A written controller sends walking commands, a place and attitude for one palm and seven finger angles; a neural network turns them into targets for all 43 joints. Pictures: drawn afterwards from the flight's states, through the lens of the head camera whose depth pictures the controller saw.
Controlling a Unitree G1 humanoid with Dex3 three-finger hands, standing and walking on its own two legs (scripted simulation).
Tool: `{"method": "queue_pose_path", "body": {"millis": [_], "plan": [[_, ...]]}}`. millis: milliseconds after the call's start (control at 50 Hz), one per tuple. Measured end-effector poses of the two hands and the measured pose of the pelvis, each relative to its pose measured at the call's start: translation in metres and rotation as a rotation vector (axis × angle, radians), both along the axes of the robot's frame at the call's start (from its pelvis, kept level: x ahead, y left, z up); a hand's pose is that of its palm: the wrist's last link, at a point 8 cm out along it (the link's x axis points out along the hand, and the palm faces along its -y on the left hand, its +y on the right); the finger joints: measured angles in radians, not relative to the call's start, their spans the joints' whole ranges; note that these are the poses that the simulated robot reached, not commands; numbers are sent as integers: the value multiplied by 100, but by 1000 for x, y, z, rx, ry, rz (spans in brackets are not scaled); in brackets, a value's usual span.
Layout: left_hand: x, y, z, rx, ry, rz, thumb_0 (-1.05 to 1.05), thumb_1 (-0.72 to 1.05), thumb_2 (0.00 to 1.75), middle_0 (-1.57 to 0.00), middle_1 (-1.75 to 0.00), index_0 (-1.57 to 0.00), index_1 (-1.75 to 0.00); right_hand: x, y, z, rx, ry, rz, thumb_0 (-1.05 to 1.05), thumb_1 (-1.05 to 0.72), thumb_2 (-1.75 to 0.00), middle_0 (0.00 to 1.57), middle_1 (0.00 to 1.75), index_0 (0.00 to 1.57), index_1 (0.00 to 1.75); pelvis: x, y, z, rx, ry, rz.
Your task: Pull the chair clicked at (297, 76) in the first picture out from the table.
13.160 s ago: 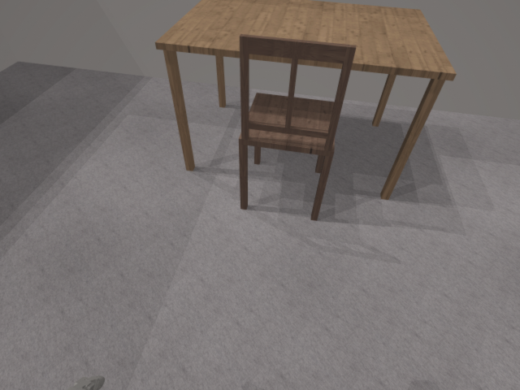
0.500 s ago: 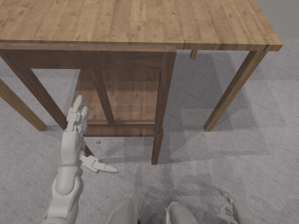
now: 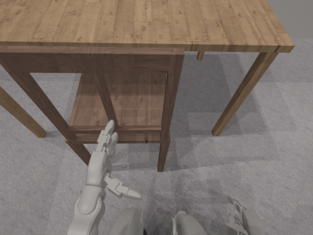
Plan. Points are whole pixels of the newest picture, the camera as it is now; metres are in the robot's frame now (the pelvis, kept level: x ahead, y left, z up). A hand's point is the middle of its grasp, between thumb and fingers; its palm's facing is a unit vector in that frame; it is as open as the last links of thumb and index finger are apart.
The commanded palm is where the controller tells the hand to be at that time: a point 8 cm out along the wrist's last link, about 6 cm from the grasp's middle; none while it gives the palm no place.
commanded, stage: aim the fingers beside a spindle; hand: left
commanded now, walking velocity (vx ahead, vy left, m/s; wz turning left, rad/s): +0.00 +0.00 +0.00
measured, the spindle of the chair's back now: (108, 105) +0.46 +0.16 +0.01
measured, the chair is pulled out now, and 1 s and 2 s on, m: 0.00 0.00 0.00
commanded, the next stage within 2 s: push the fingers through the gap in 1.32 s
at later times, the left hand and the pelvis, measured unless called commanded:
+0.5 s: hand (100, 142) +0.32 +0.14 +0.06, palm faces +0.14 -0.99 -0.07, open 16.9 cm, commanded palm +0.28 +0.18 +0.02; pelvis +0.00 -0.01 +0.00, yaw +0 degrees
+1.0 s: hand (119, 162) +0.30 +0.11 -0.02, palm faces -0.04 -1.00 +0.04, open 17.0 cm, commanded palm +0.28 +0.17 +0.02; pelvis +0.00 -0.01 +0.00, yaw +0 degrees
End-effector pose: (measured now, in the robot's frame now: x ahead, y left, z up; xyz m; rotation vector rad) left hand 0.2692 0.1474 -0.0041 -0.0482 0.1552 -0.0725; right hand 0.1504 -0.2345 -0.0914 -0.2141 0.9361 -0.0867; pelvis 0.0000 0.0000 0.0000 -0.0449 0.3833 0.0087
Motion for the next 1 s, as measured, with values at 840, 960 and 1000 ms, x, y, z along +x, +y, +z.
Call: {"method": "queue_pose_path", "body": {"millis": [840,960,1000], "plan": [[16,38,66,127,-355,173,-2,-50,30,-6,-8,-6,-8,6,-7,-4,-7,-12,24,0,-91,-90,20,30,20,30,0,-7,-2,4,-4,7],[22,33,6,73,4,71,-1,-50,30,-5,-8,-5,-8,3,-2,-7,37,11,16,1,-91,-90,20,30,20,30,-2,-6,0,4,-7,12],[11,15,-11,15,81,22,-1,-50,30,-5,-8,-5,-8,1,-3,-3,22,5,2,1,-90,-90,21,30,20,30,0,-5,1,3,0,7]]}}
